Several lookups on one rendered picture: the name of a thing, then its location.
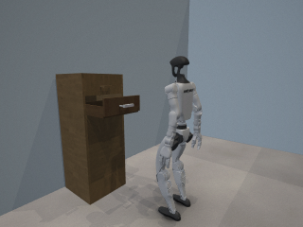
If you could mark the robot left hand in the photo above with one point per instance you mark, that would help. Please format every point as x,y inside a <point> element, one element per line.
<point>167,153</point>

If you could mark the robot right upper arm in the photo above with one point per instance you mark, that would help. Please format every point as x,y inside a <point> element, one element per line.
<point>197,106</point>

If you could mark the handle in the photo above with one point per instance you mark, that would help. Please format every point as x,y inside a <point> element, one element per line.
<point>108,86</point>
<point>126,105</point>

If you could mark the drawer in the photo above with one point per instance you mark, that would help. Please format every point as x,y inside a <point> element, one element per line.
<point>109,106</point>

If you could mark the robot left upper arm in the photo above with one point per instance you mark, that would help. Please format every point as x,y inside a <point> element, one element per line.
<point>171,92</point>

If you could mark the cabinet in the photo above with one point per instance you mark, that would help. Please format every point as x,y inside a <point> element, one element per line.
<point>93,148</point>

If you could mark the right robot foot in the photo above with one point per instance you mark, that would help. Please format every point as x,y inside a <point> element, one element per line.
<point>185,202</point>

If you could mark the robot left forearm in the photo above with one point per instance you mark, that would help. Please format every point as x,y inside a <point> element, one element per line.
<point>171,133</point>

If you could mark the robot right shin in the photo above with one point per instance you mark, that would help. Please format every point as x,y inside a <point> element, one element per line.
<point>180,179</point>

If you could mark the robot right forearm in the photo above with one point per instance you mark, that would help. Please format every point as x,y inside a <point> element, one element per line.
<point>197,121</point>

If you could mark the robot right hand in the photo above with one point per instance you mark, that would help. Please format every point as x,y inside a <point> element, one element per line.
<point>196,136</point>

